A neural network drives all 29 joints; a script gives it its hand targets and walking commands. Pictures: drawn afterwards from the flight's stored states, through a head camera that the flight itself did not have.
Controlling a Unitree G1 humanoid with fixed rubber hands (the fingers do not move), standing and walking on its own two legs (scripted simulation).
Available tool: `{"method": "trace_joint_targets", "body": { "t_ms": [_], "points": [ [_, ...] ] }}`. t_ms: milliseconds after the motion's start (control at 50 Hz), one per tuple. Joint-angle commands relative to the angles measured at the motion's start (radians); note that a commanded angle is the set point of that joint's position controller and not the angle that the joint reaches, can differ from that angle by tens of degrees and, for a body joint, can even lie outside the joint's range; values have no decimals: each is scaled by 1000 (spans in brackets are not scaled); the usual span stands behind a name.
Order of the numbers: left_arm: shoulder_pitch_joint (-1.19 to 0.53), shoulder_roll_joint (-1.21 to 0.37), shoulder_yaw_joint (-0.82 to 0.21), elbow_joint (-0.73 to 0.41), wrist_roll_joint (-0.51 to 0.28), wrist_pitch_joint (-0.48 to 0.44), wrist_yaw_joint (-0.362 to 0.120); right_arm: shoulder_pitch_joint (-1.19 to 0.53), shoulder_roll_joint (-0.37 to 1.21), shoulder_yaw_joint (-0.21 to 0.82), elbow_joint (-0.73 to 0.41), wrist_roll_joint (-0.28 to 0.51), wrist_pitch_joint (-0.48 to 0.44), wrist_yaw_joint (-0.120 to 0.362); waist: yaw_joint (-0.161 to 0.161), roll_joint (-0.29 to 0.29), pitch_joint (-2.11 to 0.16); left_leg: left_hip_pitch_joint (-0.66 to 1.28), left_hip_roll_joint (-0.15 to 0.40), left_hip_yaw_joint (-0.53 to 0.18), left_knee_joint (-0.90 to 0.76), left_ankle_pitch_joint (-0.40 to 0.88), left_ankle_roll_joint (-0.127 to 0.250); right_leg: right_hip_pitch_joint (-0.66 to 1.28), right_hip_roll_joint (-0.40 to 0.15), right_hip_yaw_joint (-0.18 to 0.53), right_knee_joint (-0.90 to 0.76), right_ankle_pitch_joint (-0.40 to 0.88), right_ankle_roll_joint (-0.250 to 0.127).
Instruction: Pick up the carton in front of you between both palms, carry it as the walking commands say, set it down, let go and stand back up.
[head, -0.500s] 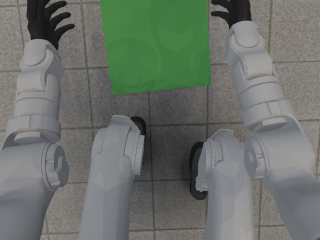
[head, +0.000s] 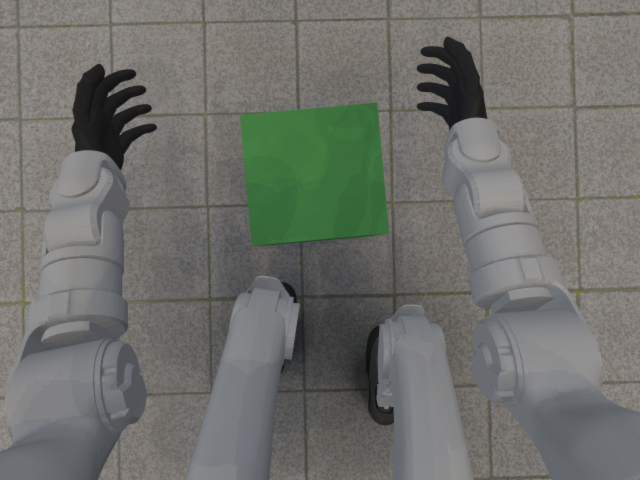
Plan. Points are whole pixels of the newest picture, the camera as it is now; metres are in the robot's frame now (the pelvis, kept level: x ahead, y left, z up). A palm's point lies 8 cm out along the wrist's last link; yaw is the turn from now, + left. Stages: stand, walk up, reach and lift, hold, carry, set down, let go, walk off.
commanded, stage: set down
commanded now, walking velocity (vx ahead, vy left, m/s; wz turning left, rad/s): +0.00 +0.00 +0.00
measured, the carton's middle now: (315, 186) +0.46 +0.08 -0.40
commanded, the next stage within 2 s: let go in 0.30 s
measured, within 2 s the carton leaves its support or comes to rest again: neither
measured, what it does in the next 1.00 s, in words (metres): rises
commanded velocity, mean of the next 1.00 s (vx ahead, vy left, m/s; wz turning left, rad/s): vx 0.00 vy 0.00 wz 0.00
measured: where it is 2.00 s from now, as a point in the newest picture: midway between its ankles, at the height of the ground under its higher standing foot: (327, 368)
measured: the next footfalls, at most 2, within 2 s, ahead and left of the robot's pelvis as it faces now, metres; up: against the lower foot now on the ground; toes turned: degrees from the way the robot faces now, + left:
none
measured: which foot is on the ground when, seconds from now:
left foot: down 0.00-1.00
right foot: down 0.00-1.00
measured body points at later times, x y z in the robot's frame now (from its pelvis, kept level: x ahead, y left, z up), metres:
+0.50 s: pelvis +0.03 +0.01 +0.13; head +0.29 +0.04 +0.50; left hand +0.42 +0.30 +0.02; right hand +0.50 -0.10 +0.02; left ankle +0.12 +0.12 -0.49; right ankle +0.06 -0.13 -0.49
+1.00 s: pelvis +0.10 +0.01 +0.24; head +0.21 +0.01 +0.67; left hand +0.28 +0.26 +0.15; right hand +0.35 -0.18 +0.14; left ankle +0.12 +0.12 -0.49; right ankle +0.06 -0.12 -0.49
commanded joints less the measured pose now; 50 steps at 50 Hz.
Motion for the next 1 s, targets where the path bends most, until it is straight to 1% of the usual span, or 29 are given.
{"method": "trace_joint_targets", "body": {
  "t_ms": [0,140,240,300,340,400,460,520,560,620,680,780,860,920,980],
  "points": [
    [-143,139,20,-118,7,-12,-15,-217,-55,-12,-126,-9,-13,6,54,-33,-1023,823,-47,141,-173,368,-38,415,55,-112,-254,182,11],
    [-102,110,30,-99,42,-25,-28,-146,-41,-36,-78,-22,-30,26,43,7,-958,942,-44,125,-301,409,-39,458,45,-96,-393,216,9],
    [-76,96,37,-87,63,-41,-32,-120,-38,-43,-64,-28,-48,38,39,7,-933,1027,-42,113,-397,438,-34,525,34,-85,-493,247,10],
    [-56,80,38,-63,78,-53,-36,-99,-29,-51,-45,-39,-59,45,33,2,-895,1055,-38,104,-451,435,-32,551,26,-78,-549,253,11],
    [-23,76,34,-66,93,-60,-42,-55,-13,-58,-48,-54,-64,40,24,1,-912,1099,-38,103,-484,452,-30,604,24,-74,-587,279,14],
    [72,75,18,-92,119,-64,-56,69,22,-68,-79,-87,-69,22,11,10,-951,1202,-38,101,-532,496,-20,695,24,-70,-644,336,19],
    [201,78,-16,-142,142,-63,-74,224,57,-68,-150,-119,-73,-2,7,32,-947,1333,-35,91,-590,532,-6,777,23,-64,-710,374,20],
    [325,84,-63,-205,150,-66,-88,352,68,-51,-244,-124,-87,-11,8,56,-872,1462,-27,67,-657,532,7,818,19,-60,-783,359,16],
    [386,85,-92,-242,143,-73,-94,409,64,-38,-298,-114,-100,-8,1,64,-793,1523,-22,50,-702,510,11,837,13,-60,-830,329,12],
    [483,73,-142,-269,121,-90,-99,498,53,-20,-330,-95,-122,7,-15,72,-675,1598,-12,26,-767,479,11,869,1,-62,-890,293,5],
    [604,47,-183,-274,97,-108,-95,612,40,-9,-312,-84,-148,32,-33,81,-593,1685,-3,1,-823,491,5,911,-6,-66,-938,289,-1],
    [813,15,-233,-296,77,-135,-71,826,18,-1,-268,-79,-186,70,-55,104,-494,1850,8,-35,-895,606,-5,1002,-11,-64,-1023,327,-14],
    [947,6,-266,-338,74,-155,-48,958,-14,6,-268,-69,-215,95,-66,120,-403,1948,9,-42,-957,685,-10,1128,-14,-53,-1114,374,-22],
    [1029,4,-288,-374,70,-164,-36,1037,-41,17,-287,-57,-230,110,-78,104,-328,1982,2,-31,-1012,694,-10,1261,-20,-42,-1181,422,-24],
    [1073,6,-302,-393,67,-162,-32,1102,-55,31,-310,-44,-234,123,-96,55,-236,1973,-14,-5,-1077,626,-6,1409,-33,-31,-1238,475,-20]
  ]
}}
